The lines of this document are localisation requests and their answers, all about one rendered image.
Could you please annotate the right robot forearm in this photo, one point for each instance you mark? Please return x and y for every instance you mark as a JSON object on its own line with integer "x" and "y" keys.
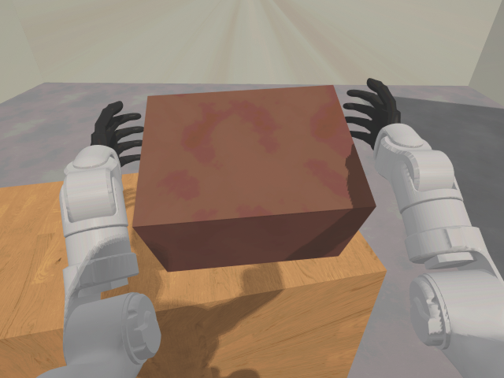
{"x": 439, "y": 232}

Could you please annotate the robot right hand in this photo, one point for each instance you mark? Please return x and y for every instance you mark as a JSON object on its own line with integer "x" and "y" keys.
{"x": 384, "y": 113}

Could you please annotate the pedestal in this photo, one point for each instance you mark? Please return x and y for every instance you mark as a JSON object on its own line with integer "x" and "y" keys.
{"x": 286, "y": 319}

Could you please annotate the right robot upper arm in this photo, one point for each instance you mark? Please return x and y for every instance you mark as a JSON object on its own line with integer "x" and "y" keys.
{"x": 462, "y": 314}

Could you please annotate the left robot forearm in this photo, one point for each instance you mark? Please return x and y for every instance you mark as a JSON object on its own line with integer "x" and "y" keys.
{"x": 94, "y": 222}

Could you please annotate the carton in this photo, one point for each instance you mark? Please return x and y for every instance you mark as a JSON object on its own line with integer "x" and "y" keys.
{"x": 248, "y": 177}

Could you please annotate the left robot upper arm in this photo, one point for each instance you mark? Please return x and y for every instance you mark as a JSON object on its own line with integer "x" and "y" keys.
{"x": 109, "y": 338}

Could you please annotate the robot left hand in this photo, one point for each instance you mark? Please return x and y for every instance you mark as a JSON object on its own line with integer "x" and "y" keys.
{"x": 105, "y": 134}

